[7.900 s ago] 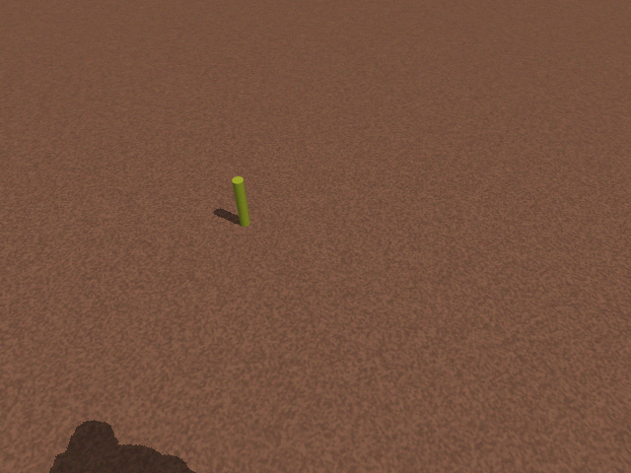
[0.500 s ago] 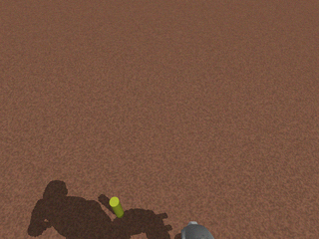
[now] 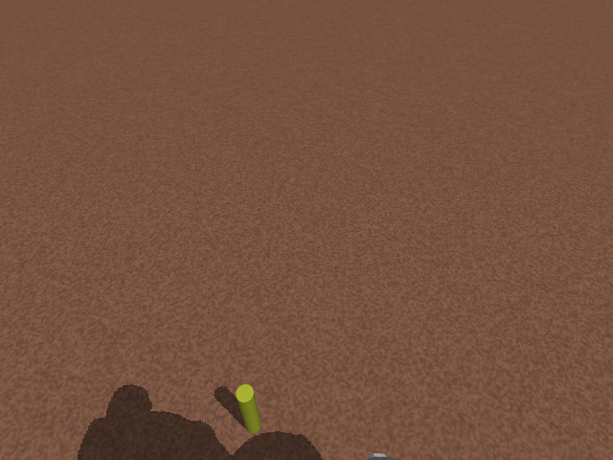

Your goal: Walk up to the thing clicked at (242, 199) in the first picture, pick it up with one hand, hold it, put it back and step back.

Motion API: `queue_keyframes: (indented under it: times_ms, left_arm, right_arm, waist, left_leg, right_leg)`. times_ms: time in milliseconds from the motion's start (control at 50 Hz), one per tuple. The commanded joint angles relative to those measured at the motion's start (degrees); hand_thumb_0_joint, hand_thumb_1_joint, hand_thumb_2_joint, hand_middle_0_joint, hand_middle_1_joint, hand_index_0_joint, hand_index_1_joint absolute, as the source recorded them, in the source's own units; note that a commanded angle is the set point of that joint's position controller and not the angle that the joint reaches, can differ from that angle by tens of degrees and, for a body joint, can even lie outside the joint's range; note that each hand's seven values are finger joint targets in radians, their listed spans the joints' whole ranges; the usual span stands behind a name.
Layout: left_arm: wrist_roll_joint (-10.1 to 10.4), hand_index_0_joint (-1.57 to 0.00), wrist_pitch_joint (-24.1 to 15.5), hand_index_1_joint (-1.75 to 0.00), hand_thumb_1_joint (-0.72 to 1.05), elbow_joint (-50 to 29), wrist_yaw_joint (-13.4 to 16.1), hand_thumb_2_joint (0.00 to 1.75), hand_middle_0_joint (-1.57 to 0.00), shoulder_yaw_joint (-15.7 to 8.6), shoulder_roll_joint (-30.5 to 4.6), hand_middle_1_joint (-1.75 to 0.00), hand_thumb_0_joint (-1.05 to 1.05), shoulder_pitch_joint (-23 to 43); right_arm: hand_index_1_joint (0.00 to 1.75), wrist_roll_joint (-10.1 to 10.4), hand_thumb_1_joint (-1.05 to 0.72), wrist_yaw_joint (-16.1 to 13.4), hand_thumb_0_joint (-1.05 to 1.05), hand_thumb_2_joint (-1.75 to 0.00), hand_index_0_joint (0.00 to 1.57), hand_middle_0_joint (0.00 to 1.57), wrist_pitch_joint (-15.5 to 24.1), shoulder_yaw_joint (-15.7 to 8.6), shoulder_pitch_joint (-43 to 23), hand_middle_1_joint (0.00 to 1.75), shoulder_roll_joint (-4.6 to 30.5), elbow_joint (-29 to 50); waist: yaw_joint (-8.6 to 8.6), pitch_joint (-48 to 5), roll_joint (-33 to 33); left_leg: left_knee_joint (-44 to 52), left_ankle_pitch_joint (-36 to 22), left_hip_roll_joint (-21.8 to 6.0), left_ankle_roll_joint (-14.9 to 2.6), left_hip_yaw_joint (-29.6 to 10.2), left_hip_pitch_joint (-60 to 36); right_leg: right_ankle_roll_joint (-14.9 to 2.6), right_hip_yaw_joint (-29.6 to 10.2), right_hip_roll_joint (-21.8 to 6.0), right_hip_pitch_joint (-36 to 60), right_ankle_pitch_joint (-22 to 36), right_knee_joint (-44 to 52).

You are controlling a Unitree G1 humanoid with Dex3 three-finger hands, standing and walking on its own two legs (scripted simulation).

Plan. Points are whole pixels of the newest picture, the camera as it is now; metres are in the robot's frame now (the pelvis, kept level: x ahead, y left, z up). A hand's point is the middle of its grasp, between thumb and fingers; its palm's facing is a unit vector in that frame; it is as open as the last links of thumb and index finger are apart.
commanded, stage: walk up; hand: left
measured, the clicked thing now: (249, 410) +0.41 +0.17 -0.63
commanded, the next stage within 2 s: stand in 0.96 s
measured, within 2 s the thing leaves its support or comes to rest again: neither
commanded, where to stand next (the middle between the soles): +0.07 -0.01 m, yaw -5 degrees
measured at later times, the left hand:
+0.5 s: hand out of the picture +0.04 +0.25 -0.13, palm faces -0.07 -0.94 -0.34, open 7.4 cm
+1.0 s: hand out of the picture +0.04 +0.25 -0.13, palm faces -0.11 -0.94 -0.33, open 7.4 cm
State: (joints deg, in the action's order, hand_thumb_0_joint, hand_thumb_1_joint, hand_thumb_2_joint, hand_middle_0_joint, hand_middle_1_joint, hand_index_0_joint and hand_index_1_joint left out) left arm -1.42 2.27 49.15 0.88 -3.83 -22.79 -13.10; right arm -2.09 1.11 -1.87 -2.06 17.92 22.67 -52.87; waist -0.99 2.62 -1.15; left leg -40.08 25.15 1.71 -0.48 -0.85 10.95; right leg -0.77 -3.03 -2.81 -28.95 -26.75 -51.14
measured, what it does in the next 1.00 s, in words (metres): steps on the spot: right foot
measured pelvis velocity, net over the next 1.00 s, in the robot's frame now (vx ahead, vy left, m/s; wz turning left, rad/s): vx -0.05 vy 0.01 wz -0.08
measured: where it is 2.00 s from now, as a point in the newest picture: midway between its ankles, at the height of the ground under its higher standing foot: outside the picture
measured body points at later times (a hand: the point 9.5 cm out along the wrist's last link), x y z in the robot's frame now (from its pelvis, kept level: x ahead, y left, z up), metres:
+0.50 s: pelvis -0.06 +0.01 +0.01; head -0.05 +0.00 +0.46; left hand +0.04 +0.30 -0.11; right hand +0.02 -0.29 -0.11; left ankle -0.04 +0.13 -0.71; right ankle -0.04 -0.13 -0.71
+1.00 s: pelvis -0.05 +0.01 +0.03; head -0.04 +0.01 +0.48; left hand +0.04 +0.30 -0.10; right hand +0.00 -0.30 -0.10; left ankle -0.04 +0.13 -0.71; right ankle -0.04 -0.13 -0.71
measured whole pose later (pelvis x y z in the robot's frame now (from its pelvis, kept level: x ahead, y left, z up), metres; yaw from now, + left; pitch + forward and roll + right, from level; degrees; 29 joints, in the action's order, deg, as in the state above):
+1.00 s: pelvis -0.05 +0.01 +0.03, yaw -5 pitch -2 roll +0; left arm -0.3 -0.9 65.2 -0.7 0.4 -20.0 -6.3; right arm -0.6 0.7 1.1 -1.0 6.3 20.6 -64.6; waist 0.2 3.2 -0.4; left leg -21.8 11.5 -0.5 0.2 1.3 8.0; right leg 1.4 -4.7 0.0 -10.1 -9.9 -22.3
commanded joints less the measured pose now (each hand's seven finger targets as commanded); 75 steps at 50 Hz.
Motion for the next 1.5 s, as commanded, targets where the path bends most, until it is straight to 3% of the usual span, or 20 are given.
queue_keyframes:
  times_ms: [0, 40, 100, 180, 200, 220, 240, 260, 280, 320, 360, 400, 420, 460, 500, 620, 1000, 1180, 1380, 1480]
  left_arm:
    - [2.6, -0.20, -1.2, -0.30, 0.90, -3.6, 0.8, 0.90, -0.20, -3.2, -10.3, -0.30, 0.00, 3.7]
    - [2.7, -0.20, -1.1, -0.30, 0.90, -2.3, 0.7, 0.90, -0.20, -3.0, -10.2, -0.30, 0.00, -0.6]
    - [2.5, -0.20, -1.8, -0.30, 0.90, -3.2, 0.0, 0.90, -0.20, -2.4, -9.6, -0.30, 0.00, 2.6]
    - [1.1, -0.20, -3.8, -0.30, 0.90, -0.2, 0.3, 0.90, -0.20, -1.8, -8.9, -0.30, 0.00, -2.6]
    - [0.5, -0.20, -4.4, -0.30, 0.90, 0.6, 0.6, 0.90, -0.20, -2.2, -11.0, -0.30, 0.00, -3.0]
    - [-0.3, -0.20, -5.2, -0.30, 0.90, -0.2, 0.8, 0.90, -0.20, -2.6, -14.0, -0.30, 0.00, -1.1]
    - [-0.9, -0.20, -5.7, -0.30, 0.90, -0.6, 0.9, 0.90, -0.20, -2.5, -15.0, -0.30, 0.00, 1.4]
    - [-0.5, -0.20, -5.4, -0.30, 0.90, -1.2, 0.8, 0.90, -0.20, -2.6, -18.1, -0.30, 0.00, 3.0]
    - [0.1, -0.20, -5.2, -0.30, 0.90, -1.2, 0.6, 0.90, -0.20, -2.1, -16.2, -0.30, 0.00, 5.0]
    - [0.7, -0.20, -5.1, -0.30, 0.90, -0.9, 0.3, 0.90, -0.20, -0.7, -12.7, -0.30, 0.00, 7.5]
    - [1.4, -0.20, -4.9, -0.30, 0.90, 0.0, 0.3, 0.90, -0.20, -0.6, -11.5, -0.30, 0.00, 7.4]
    - [1.7, -0.20, -4.4, -0.30, 0.90, 0.6, -0.2, 0.90, -0.20, 0.3, -9.5, -0.30, 0.00, 4.4]
    - [1.7, -0.20, -4.0, -0.30, 0.90, 2.2, -0.3, 0.90, -0.20, 0.3, -9.4, -0.30, 0.00, 2.8]
    - [0.7, -0.20, -4.2, -0.30, 0.90, 4.1, -0.6, 0.90, -0.20, 0.0, -10.1, -0.30, 0.00, 5.7]
    - [1.0, -0.20, -4.4, -0.30, 0.90, 4.2, -0.9, 0.90, -0.20, -0.2, -10.9, -0.30, 0.00, 7.6]
    - [1.4, -0.20, -4.4, -0.30, 0.90, 7.5, -1.3, 0.90, -0.20, 0.5, -9.3, -0.30, 0.00, 8.5]
    - [1.1, -0.20, -4.9, -0.30, 0.90, 12.6, -0.5, 0.90, -0.20, 1.8, -9.9, -0.30, 0.00, 9.8]
    - [1.2, -0.20, -4.7, -0.30, 0.90, 12.6, -0.4, 0.90, -0.20, 1.9, -9.8, -0.30, 0.00, 10.5]
    - [1.0, -0.20, -4.6, -0.30, 0.90, 12.2, -0.4, 0.90, -0.20, 1.9, -9.8, -0.30, 0.00, 10.5]
    - [1.1, -0.20, -4.7, -0.30, 0.90, 11.9, -0.5, 0.90, -0.20, 1.8, -10.1, -0.30, 0.00, 10.6]
  right_arm:
    - [0.30, -0.4, -0.90, -2.5, 0.00, -0.90, 0.20, 0.20, 1.9, -3.4, -13.6, 0.30, 15.4, 7.9]
    - [0.30, 0.2, -0.90, -2.7, 0.00, -0.90, 0.20, 0.20, 2.6, -3.5, -11.2, 0.30, 13.5, 8.1]
    - [0.30, 0.6, -0.90, -2.2, 0.00, -0.90, 0.20, 0.20, 2.2, -4.3, -8.0, 0.30, 14.7, 6.8]
    - [0.30, 1.4, -0.90, -2.0, 0.00, -0.90, 0.20, 0.20, 1.0, -3.9, -7.9, 0.30, 13.2, 7.4]
    - [0.30, 1.8, -0.90, -1.9, 0.00, -0.90, 0.20, 0.20, 0.8, -3.0, -5.2, 0.30, 10.9, 6.9]
    - [0.30, 2.4, -0.90, -1.8, 0.00, -0.90, 0.20, 0.20, 1.1, -2.0, -3.0, 0.30, 8.4, 7.0]
    - [0.30, 2.3, -0.90, -1.8, 0.00, -0.90, 0.20, 0.20, 1.3, -1.0, -4.1, 0.30, 6.8, 7.6]
    - [0.30, 1.8, -0.90, -2.8, 0.00, -0.90, 0.20, 0.20, 0.9, -2.2, -6.3, 0.30, 10.0, 6.9]
    - [0.30, 1.7, -0.90, -2.8, 0.00, -0.90, 0.20, 0.20, 1.3, -3.0, -5.9, 0.30, 11.2, 5.1]
    - [0.30, 2.3, -0.90, -2.0, 0.00, -0.90, 0.20, 0.20, 2.3, -3.1, -7.0, 0.30, 11.3, 3.8]
    - [0.30, 2.0, -0.90, -1.9, 0.00, -0.90, 0.20, 0.20, 2.8, -2.8, -6.8, 0.30, 10.5, 2.4]
    - [0.30, 0.8, -0.90, -2.2, 0.00, -0.90, 0.20, 0.20, 3.6, -2.8, -9.6, 0.30, 12.4, 3.0]
    - [0.30, 1.4, -0.90, -1.9, 0.00, -0.90, 0.20, 0.20, 3.9, -2.5, -13.2, 0.30, 13.3, 3.1]
    - [0.30, 1.3, -0.90, -1.2, 0.00, -0.90, 0.20, 0.20, 3.5, -2.0, -14.1, 0.30, 11.8, 1.5]
    - [0.30, 1.0, -0.90, -1.1, 0.00, -0.90, 0.20, 0.20, 3.7, -1.7, -13.3, 0.30, 11.4, 0.0]
    - [0.30, 0.9, -0.90, -0.9, 0.00, -0.90, 0.20, 0.20, 4.5, -1.1, -14.3, 0.30, 10.4, -3.2]
    - [0.30, 2.0, -0.90, -1.3, 0.00, -0.90, 0.20, 0.20, 4.0, -1.1, -15.1, 0.30, 9.8, -8.3]
    - [0.30, 1.7, -0.90, -1.2, 0.00, -0.90, 0.20, 0.20, 3.6, -0.7, -15.8, 0.30, 9.5, -9.1]
    - [0.30, 1.5, -0.90, -0.8, 0.00, -0.90, 0.20, 0.20, 3.3, -1.0, -15.9, 0.30, 9.5, -9.4]
    - [0.30, 1.4, -0.90, -0.7, 0.00, -0.90, 0.20, 0.20, 3.6, -1.1, -15.8, 0.30, 9.4, -9.2]
  waist:
    - [-1.99, 14.6, 6.9]
    - [-2.01, 7.6, 8.6]
    - [1.87, -0.1, 14.8]
    - [-0.29, -8.6, 11.8]
    - [0.22, -9.3, 5.8]
    - [1.30, -10.7, -1.7]
    - [2.32, -8.0, -6.8]
    - [0.53, -8.0, -7.4]
    - [2.21, -5.2, -6.8]
    - [3.79, -3.5, -4.3]
    - [3.20, -5.3, -4.0]
    - [0.99, -6.6, 0.6]
    - [-0.84, -5.5, 1.2]
    - [-0.14, -1.0, -0.9]
    - [0.46, 1.2, 1.2]
    - [-0.05, 0.5, 2.9]
    - [1.83, -7.1, 0.6]
    - [1.67, -4.9, 1.0]
    - [1.65, -1.5, 0.4]
    - [1.43, -4.8, 0.6]
  left_leg:
    - [17.3, -32.2, -17.2, -14.71, -14.4, 22.3]
    - [14.6, -36.2, -12.8, -9.97, -7.7, 10.7]
    - [12.2, -26.5, -12.2, -9.51, -9.1, 0.6]
    - [-1.3, -30.4, -11.9, -9.38, -6.2, -4.0]
    - [-6.8, -26.1, -9.8, -7.10, -5.5, -0.6]
    - [-9.8, -14.8, -7.2, -4.19, -5.5, 8.0]
    - [-9.4, 5.1, -2.7, -1.66, -3.1, 18.1]
    - [-11.4, 12.3, -4.3, -1.55, -3.8, 11.9]
    - [-10.2, 8.6, -5.3, -1.17, -4.2, 5.3]
    - [0.3, -2.5, -3.5, -1.62, -1.4, 1.5]
    - [9.0, -19.3, -4.6, -1.96, -3.1, -3.3]
    - [14.7, -18.0, -11.0, -5.03, -11.3, -4.2]
    - [15.5, -8.3, -13.7, -6.93, -13.6, 2.2]
    - [17.2, 3.0, -10.5, -4.26, -10.3, 9.3]
    - [18.0, 2.7, -7.3, -2.62, -7.0, 7.8]
    - [23.3, 2.1, -8.7, -1.93, -8.4, 7.3]
    - [21.1, -25.3, -8.8, -0.73, -3.4, -7.9]
    - [23.3, -22.4, -9.0, -0.21, -3.5, -6.8]
    - [24.8, -12.8, -8.1, -0.36, -3.8, -4.7]
    - [24.8, -17.2, -8.8, -0.41, -4.0, -5.7]
  right_leg:
    - [-0.72, -5.3, 5.5, 1.8, -3.6, -18.0]
    - [-1.31, -4.0, 7.5, -1.1, -0.5, -17.3]
    - [0.92, 0.1, 4.5, 2.5, 1.0, -1.7]
    - [0.32, 4.2, 4.4, 15.6, 10.1, 27.6]
    - [-0.09, -1.3, 2.5, 21.5, 14.8, 31.9]
    - [-2.26, -13.3, -4.3, 28.1, 26.0, 29.5]
    - [-6.56, -24.2, -12.9, 31.3, 33.7, 27.6]
    - [-13.85, -27.3, -18.5, 20.5, 32.5, 26.3]
    - [-14.65, -24.9, -17.5, 12.6, 33.0, 25.1]
    - [-8.01, -11.1, -9.1, 11.6, 33.4, 22.8]
    - [-3.97, -7.2, -5.4, 11.0, 30.4, 19.6]
    - [-1.76, -5.6, -1.6, 9.2, 19.7, 17.8]
    - [-1.64, -3.9, 0.2, 13.1, 8.9, 19.5]
    - [-2.57, -6.8, -1.2, 17.2, 3.7, 25.7]
    - [-3.13, -8.7, -2.2, 13.2, 2.3, 26.8]
    - [-2.19, -6.6, -0.8, 16.9, 7.4, 29.0]
    - [-0.22, -5.3, -3.8, 20.8, 31.8, 31.6]
    - [0.16, -5.1, -3.8, 21.1, 27.9, 33.6]
    - [0.23, -6.0, -3.6, 17.3, 14.0, 37.4]
    - [-0.07, -5.1, -3.6, 20.2, 20.0, 35.1]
